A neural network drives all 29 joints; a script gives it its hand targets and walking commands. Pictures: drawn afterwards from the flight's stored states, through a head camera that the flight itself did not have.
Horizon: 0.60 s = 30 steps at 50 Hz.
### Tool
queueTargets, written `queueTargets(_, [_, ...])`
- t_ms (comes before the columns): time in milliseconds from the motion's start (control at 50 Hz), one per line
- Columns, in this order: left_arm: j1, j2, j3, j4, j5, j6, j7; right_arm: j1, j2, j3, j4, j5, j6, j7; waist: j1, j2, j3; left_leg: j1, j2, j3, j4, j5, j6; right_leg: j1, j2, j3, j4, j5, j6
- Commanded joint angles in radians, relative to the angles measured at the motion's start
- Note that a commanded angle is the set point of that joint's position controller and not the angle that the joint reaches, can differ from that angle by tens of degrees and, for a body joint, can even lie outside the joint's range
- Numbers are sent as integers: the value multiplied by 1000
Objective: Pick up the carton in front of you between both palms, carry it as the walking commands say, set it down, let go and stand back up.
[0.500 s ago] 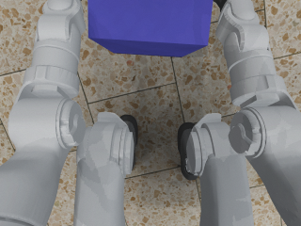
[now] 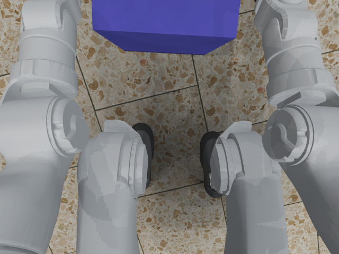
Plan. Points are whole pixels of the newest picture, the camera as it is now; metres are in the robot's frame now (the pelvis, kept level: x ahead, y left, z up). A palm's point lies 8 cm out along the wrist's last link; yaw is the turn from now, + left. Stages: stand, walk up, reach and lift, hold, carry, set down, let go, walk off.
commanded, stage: set down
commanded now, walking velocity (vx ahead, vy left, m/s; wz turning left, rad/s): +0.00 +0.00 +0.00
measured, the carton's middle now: out of the picture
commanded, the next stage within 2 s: let go in 1.56 s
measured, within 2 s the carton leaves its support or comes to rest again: neither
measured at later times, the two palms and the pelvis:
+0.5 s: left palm out of the picture +0.56 +0.24 -0.18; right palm out of the picture +0.56 -0.15 -0.18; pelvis +0.01 +0.00 +0.00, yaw +0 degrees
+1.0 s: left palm out of the picture +0.57 +0.24 -0.01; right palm out of the picture +0.58 -0.14 -0.01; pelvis +0.01 +0.00 +0.10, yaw +1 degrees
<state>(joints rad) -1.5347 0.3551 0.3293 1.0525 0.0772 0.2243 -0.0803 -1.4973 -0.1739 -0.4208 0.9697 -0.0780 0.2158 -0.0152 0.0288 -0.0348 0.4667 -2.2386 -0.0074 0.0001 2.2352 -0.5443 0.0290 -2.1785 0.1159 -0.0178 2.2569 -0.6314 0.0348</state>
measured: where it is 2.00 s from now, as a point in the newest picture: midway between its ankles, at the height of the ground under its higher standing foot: (177, 171)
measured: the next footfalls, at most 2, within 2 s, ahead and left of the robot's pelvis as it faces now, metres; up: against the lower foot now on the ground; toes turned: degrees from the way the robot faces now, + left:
none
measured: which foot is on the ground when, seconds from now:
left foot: down 0.00-1.00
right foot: down 0.00-1.00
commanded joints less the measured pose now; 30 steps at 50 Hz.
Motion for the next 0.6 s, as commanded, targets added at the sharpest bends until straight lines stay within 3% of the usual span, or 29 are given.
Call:
queueTargets(0, [-316,-758,-215,51,-30,27,-197,-342,689,227,50,24,25,166,2,22,-704,450,-69,-20,-173,59,7,216,32,-29,-202,34,-44])
queueTargets(160, [-286,-679,-194,66,-5,22,-192,-300,617,201,54,5,15,151,-2,27,-695,472,-58,-18,-165,69,-4,280,28,-29,-189,59,-34])
queueTargets(200, [-268,-558,-163,73,3,-1,-160,-274,508,179,44,-2,-4,119,-3,35,-723,510,-51,-14,-162,91,-18,323,21,-35,-187,83,-24])
queueTargets(240, [-214,-286,-93,77,17,-35,-94,-207,244,107,60,-17,-31,60,-6,55,-759,564,-37,-12,-160,122,-36,348,10,-41,-179,117,-9])
queueTargets(280, [-189,105,-42,24,2,-99,20,-151,-155,54,24,-11,-88,-44,-13,60,-862,634,-30,-15,-156,200,-45,395,-1,-48,-180,188,8])
queueTargets(300, [-240,185,-55,8,-31,-125,67,-184,-224,66,8,22,-111,-82,-12,51,-941,657,-30,-25,-140,264,-40,413,-5,-43,-173,245,15])
queueTargets(360, [-321,255,-123,13,-159,-173,125,-272,-267,167,-1,153,-142,-122,12,51,-1134,711,-18,-40,-99,419,-39,420,-27,-28,-145,368,22])
queueTargets(440, [-325,258,-216,37,-277,-191,125,-299,-228,301,-30,278,-146,-120,27,28,-1263,720,0,-34,-96,465,-27,450,-44,-18,-144,408,17])
queueTargets(500, [-294,268,-235,55,-308,-184,118,-268,-224,327,-36,315,-136,-119,28,34,-1327,741,4,-24,-109,466,-21,470,-46,-22,-160,403,14])
queueTargets(580, [-269,280,-228,8,-304,-164,119,-225,-244,298,-79,296,-121,-138,12,55,-1487,828,-4,-12,-147,460,-21,526,-35,-37,-203,401,6])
